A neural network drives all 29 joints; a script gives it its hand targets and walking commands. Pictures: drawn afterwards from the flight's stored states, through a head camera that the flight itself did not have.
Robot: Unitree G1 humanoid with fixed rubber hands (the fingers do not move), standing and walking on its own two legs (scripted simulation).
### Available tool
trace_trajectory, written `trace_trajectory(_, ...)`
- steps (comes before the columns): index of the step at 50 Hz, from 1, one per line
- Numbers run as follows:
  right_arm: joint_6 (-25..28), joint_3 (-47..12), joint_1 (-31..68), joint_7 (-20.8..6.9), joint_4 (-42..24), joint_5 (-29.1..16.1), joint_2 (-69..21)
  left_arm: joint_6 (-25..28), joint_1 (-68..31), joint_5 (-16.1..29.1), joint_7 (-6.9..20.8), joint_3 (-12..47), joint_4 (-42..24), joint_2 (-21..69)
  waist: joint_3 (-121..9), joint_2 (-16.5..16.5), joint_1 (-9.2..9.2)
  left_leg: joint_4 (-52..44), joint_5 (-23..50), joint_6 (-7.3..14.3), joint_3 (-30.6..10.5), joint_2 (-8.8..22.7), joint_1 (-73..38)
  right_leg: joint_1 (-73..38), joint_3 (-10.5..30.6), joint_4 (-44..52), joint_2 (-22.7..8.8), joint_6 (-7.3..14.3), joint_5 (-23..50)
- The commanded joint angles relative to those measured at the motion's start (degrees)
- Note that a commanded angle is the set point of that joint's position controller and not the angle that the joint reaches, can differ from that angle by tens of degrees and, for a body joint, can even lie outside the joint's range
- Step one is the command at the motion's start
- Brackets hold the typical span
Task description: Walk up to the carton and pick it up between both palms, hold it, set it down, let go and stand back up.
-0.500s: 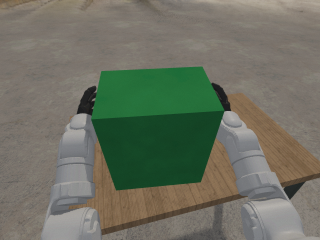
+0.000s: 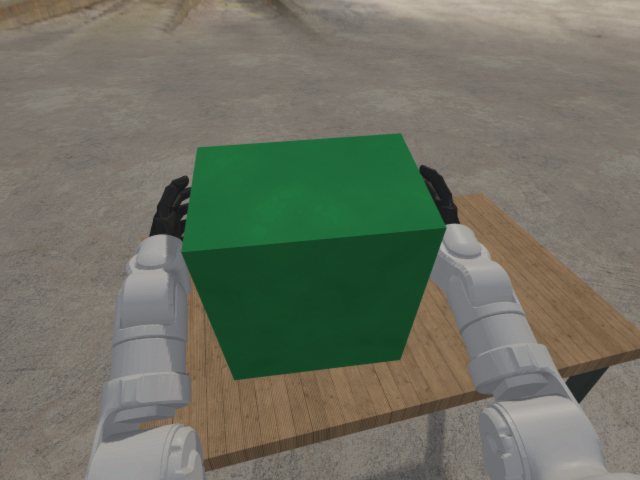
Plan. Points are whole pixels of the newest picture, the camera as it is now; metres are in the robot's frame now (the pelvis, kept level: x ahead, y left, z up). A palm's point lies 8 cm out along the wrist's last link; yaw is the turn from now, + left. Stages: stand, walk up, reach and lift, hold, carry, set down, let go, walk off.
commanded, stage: set down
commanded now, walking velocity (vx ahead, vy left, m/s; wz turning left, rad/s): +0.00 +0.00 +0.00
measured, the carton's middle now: (311, 266) +0.36 +0.02 +0.14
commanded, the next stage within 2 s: none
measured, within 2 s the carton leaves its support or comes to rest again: neither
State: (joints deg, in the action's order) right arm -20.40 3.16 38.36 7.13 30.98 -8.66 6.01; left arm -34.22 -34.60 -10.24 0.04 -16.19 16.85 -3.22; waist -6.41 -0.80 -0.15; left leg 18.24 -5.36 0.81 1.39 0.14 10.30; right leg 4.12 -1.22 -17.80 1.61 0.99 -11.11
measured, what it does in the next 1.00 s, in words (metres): stands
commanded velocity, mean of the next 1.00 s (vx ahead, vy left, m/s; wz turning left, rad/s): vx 0.00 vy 0.00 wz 0.00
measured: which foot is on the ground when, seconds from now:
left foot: down 0.00-1.00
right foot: down 0.00-1.00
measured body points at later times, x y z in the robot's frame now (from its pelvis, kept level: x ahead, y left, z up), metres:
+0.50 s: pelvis +0.02 +0.00 +0.00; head +0.01 +0.02 +0.45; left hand +0.40 +0.19 +0.12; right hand +0.41 -0.14 +0.12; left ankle +0.05 +0.11 -0.75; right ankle -0.01 -0.10 -0.75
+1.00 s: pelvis +0.02 +0.00 +0.00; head +0.00 +0.02 +0.45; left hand +0.39 +0.19 +0.10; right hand +0.39 -0.15 +0.11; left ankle +0.05 +0.11 -0.75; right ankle -0.01 -0.10 -0.75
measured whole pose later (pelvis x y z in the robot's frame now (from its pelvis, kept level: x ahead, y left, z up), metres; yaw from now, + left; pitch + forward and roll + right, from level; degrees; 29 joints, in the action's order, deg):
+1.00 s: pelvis +0.02 +0.00 +0.00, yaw +0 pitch -3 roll +0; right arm 1.6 7.6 29.4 6.5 39.7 1.8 0.2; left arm -12.6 -29.8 -13.3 3.2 -20.2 29.3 -0.6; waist -0.7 -2.8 -0.2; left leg 17.4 -6.4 0.9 1.5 -0.5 8.6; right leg 2.7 -1.2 -17.8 0.9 1.0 -12.6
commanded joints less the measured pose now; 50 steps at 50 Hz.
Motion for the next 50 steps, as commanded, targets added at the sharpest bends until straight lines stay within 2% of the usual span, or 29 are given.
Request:
trace_trajectory(1, 9.3, -6.6, 42.3, -8.2, -9.1, 6.1, -32.2, 8.5, -38.1, 1.0, 14.9, 14.6, -1.5, 28.5, -13.6, -2.4, -1.86, -4.1, -1.1, 0.9, 1.3, -0.9, -17.4, -0.4, 0.1, 5.9, -0.6, -1.2, -3.4)
trace_trajectory(2, 10.5, -6.8, 42.9, -8.4, -10.6, 6.9, -32.6, 9.3, -37.0, 0.9, 15.2, 14.8, -0.1, 28.3, -11.7, -1.8, -1.27, -4.3, -2.5, 1.3, 1.9, -1.1, -16.2, -0.4, 0.1, 5.8, -0.6, -1.3, -4.3)
trace_trajectory(3, 11.5, -6.9, 41.6, -8.8, -8.1, 6.9, -33.1, 10.0, -37.1, -0.2, 15.5, 13.4, -0.1, 27.9, -11.7, -2.6, -0.1, -4.4, -0.9, 1.3, 2.5, -0.9, -17.2, -1.2, -0.1, 5.8, -0.8, -1.4, -3.8)
trace_trajectory(4, 12.4, -5.7, 41.5, -9.0, -7.0, 8.4, -32.4, 10.6, -37.5, -0.3, 15.6, 12.9, 1.1, 27.9, -11.5, -2.8, 0.07, -4.4, -1.9, 1.4, 3.0, -1.1, -17.1, -1.4, -0.4, 6.2, -0.7, -1.1, -5.0)
trace_trajectory(5, 13.3, -4.4, 38.5, -9.4, -3.0, 9.7, -32.2, 11.8, -38.5, -1.0, 15.3, 13.4, 1.0, 27.5, -11.4, -0.5, -0.11, -4.7, -2.3, 0.9, 3.2, -1.0, -17.5, -1.6, -0.4, 6.0, -1.2, -0.9, -5.9)
trace_trajectory(6, 14.1, -3.6, 39.6, -9.6, -2.7, 10.3, -32.0, 12.3, -37.7, -1.0, 15.5, 12.3, 2.9, 27.7, -10.0, -1.5, -0.25, -5.1, -3.3, 1.1, 3.4, -0.7, -16.6, -1.0, -0.7, 6.0, -1.1, -1.2, -6.6)
trace_trajectory(8, 16.6, -4.0, 39.4, -9.4, -4.7, 11.5, -32.6, 13.4, -36.7, -1.6, 15.3, 13.0, 2.8, 27.4, -11.7, -0.6, 0.8, -4.6, -2.9, 1.6, 4.0, -1.1, -16.9, -2.3, -0.7, 5.7, -1.1, -1.4, -5.6)
trace_trajectory(9, 17.3, -3.8, 39.1, -9.6, -3.9, 12.2, -32.3, 14.2, -36.6, -1.1, 14.9, 13.7, 4.2, 28.2, -10.9, -0.6, 0.53, -5.1, -3.5, 1.2, 4.0, -0.9, -16.4, -2.0, -1.2, 5.7, -1.0, -1.4, -6.2)
trace_trajectory(11, 19.6, -6.6, 39.8, -9.4, -4.9, 11.4, -34.1, 16.1, -38.1, -0.1, 13.9, 15.6, 2.0, 28.8, -13.3, 0.1, 1.62, -3.9, 1.0, 0.7, 3.9, -1.1, -17.9, -3.3, -1.7, 4.9, -1.2, -1.9, -1.1)
trace_trajectory(13, 21.7, -7.6, 39.8, -9.2, -6.8, 11.1, -34.4, 17.6, -37.6, 1.2, 13.0, 18.3, 1.7, 30.0, -15.9, 0.6, 1.06, -3.3, 3.3, 0.2, 3.4, -0.7, -19.0, -3.1, -2.0, 4.8, -0.9, -1.7, 0.6)
trace_trajectory(17, 22.9, -10.3, 34.3, -9.4, -3.7, 10.4, -33.6, 19.1, -33.7, 0.6, 11.2, 19.4, 1.3, 29.2, -16.9, 2.5, 2.24, -1.8, 8.7, -1.3, 2.8, -0.1, -21.0, -2.5, -2.6, 4.1, -0.3, -1.4, 3.6)
trace_trajectory(18, 24.4, -13.6, 36.5, -9.3, -8.8, 9.3, -34.5, 19.9, -33.3, 2.1, 10.8, 22.2, -2.3, 30.4, -21.9, 2.1, 2.93, -0.3, 13.9, -1.4, 3.0, -0.2, -24.0, -3.0, -3.0, 3.9, 0.1, -1.8, 7.8)
trace_trajectory(19, 25.0, -15.2, 36.8, -8.9, -10.4, 8.8, -35.4, 20.7, -33.5, 3.6, 10.4, 23.5, -2.3, 30.5, -24.7, 0.6, 2.69, 0.8, 16.1, -1.1, 3.1, -0.8, -23.5, -3.6, -2.9, 3.5, -0.1, -2.3, 12.4)
trace_trajectory(20, 25.7, -17.1, 37.0, -8.6, -12.9, 8.2, -36.1, 21.1, -31.7, 3.6, 10.3, 23.2, -1.8, 30.6, -25.8, -0.4, 3.53, 1.6, 18.3, -1.2, 3.2, -1.2, -23.0, -4.9, -2.6, 3.2, 0.0, -2.3, 16.1)
trace_trajectory(24, 26.4, -21.8, 33.5, -7.3, -16.2, 6.3, -36.2, 22.0, -29.7, 4.6, 9.2, 27.0, -7.6, 31.9, -26.7, 1.4, 2.97, 4.2, 28.3, -2.8, 2.1, -0.8, -25.4, -6.4, -2.7, 2.0, 0.2, -2.7, 25.6)
trace_trajectory(26, 26.1, -22.7, 30.5, -7.1, -14.7, 6.0, -36.4, 22.5, -30.4, 4.1, 8.7, 27.7, -10.5, 31.7, -27.7, 2.6, 2.77, 5.3, 31.9, -3.7, 1.8, -0.8, -25.9, -6.5, -2.5, 1.3, 0.2, -2.7, 28.6)
trace_trajectory(29, 24.8, -21.1, 27.4, -6.6, -12.4, 7.2, -35.7, 21.4, -25.5, 2.9, 9.6, 25.0, -5.2, 30.0, -20.8, 0.8, 2.51, 3.5, 25.8, -2.9, 2.2, -1.0, -23.0, -7.3, -2.1, 2.0, -0.3, -3.5, 27.6)
trace_trajectory(30, 25.2, -21.4, 26.5, -6.7, -12.7, 6.9, -35.4, 21.4, -24.8, 2.3, 9.9, 23.5, -5.9, 29.2, -21.9, 0.7, 3.61, 3.3, 25.8, -2.7, 2.4, -1.2, -22.7, -8.3, -1.9, 1.9, -0.8, -3.3, 28.4)
trace_trajectory(34, 25.7, -21.2, 28.6, -6.6, -13.6, 7.4, -36.9, 22.3, -26.5, 2.1, 10.6, 22.4, -5.4, 29.1, -22.0, -0.3, 3.93, 3.0, 23.1, -2.0, 3.1, -1.3, -21.4, -7.9, -1.9, 1.7, -0.9, -3.5, 28.1)
trace_trajectory(35, 25.1, -19.9, 28.0, -6.6, -10.9, 7.9, -35.6, 21.7, -25.5, 1.5, 10.9, 21.1, -3.1, 27.7, -17.6, -0.6, 4.21, 2.0, 20.3, -1.7, 3.1, -1.0, -20.6, -7.1, -2.0, 2.3, -1.0, -3.5, 24.7)
trace_trajectory(36, 25.8, -20.0, 28.7, -6.9, -12.5, 7.8, -36.7, 22.7, -27.5, 2.4, 10.7, 22.8, -5.1, 29.2, -21.0, 0.6, 3.76, 2.4, 20.7, -2.2, 3.3, -1.2, -21.0, -6.3, -2.2, 2.0, -1.0, -3.2, 24.5)
trace_trajectory(38, 26.4, -19.8, 30.2, -7.1, -13.2, 8.5, -36.4, 22.9, -26.7, 1.7, 11.2, 20.8, -2.2, 28.5, -18.8, -0.8, 5.02, 1.8, 18.9, -1.4, 3.7, -1.1, -20.2, -5.5, -2.1, 2.2, -1.0, -3.3, 22.8)
trace_trajectory(40, 26.0, -17.3, 26.2, -7.4, -8.0, 10.1, -37.0, 23.7, -27.2, 0.6, 11.4, 20.3, -1.2, 27.8, -17.5, -0.2, 4.05, 0.9, 15.8, -1.3, 4.1, -1.2, -19.0, -5.4, -2.0, 2.4, -1.3, -3.3, 20.6)
trace_trajectory(41, 25.8, -15.0, 27.0, -7.7, -5.8, 11.7, -35.4, 23.4, -26.6, -0.5, 11.7, 17.8, 3.4, 26.1, -14.9, 0.0, 4.55, 0.0, 12.7, -1.1, 4.2, -1.0, -17.5, -4.0, -1.9, 3.3, -1.3, -2.7, 14.5)
trace_trajectory(42, 26.1, -14.5, 28.1, -8.0, -6.4, 12.1, -36.3, 23.8, -27.8, -0.8, 12.0, 17.0, 4.0, 26.5, -14.3, -0.5, 5.23, -0.7, 11.1, -0.5, 5.0, -1.0, -17.7, -3.4, -1.9, 3.7, -1.6, -3.2, 12.5)
trace_trajectory(45, 27.2, -11.3, 30.6, -8.9, -5.5, 13.9, -34.6, 24.9, -27.4, -0.9, 12.4, 16.1, 8.2, 26.2, -12.4, -0.8, 5.43, -2.4, 6.1, -0.3, 4.6, -0.2, -15.3, -1.4, -2.8, 4.5, -1.1, -2.0, 3.9)
trace_trajectory(46, 27.1, -10.5, 28.5, -8.7, -3.5, 14.4, -36.1, 25.6, -29.2, -0.8, 12.6, 16.9, 8.2, 27.3, -11.2, -0.5, 4.37, -2.8, 4.3, 0.1, 4.9, -0.5, -15.1, -0.8, -2.2, 4.7, -1.6, -2.4, 2.7)
trace_trajectory(48, 27.5, -10.1, 29.2, -9.3, -2.4, 14.9, -36.9, 26.5, -29.1, -1.8, 12.6, 15.0, 10.5, 26.3, -10.5, -0.8, 6.03, -3.3, 3.2, 0.6, 5.3, -0.6, -14.0, 0.1, -2.0, 4.5, -1.7, -2.5, 1.1)
trace_trajectory(50, 28.1, -10.1, 29.9, -9.6, -1.5, 14.9, -38.8, 28.4, -32.2, -1.3, 12.5, 14.7, 10.8, 26.2, -10.9, -0.8, 6.25, -3.2, 2.8, 0.7, 5.7, -0.9, -13.4, -0.1, -1.5, 4.3, -2.1, -2.7, 1.8)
